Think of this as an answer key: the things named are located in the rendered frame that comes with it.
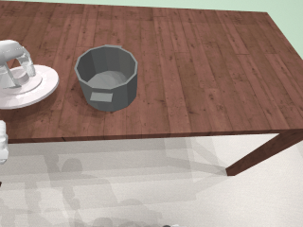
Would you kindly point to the pot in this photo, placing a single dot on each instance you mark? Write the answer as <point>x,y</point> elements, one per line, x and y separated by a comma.
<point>108,77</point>

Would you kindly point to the lid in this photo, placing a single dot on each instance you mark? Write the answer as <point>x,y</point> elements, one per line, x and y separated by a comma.
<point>38,87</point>

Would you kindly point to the table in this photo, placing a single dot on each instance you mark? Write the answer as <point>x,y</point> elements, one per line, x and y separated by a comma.
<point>200,72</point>

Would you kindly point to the knob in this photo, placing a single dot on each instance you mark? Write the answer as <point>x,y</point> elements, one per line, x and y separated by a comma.
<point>20,74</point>

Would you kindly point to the left robot hand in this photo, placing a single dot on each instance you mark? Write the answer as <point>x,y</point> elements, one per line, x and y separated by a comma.
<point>13,50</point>

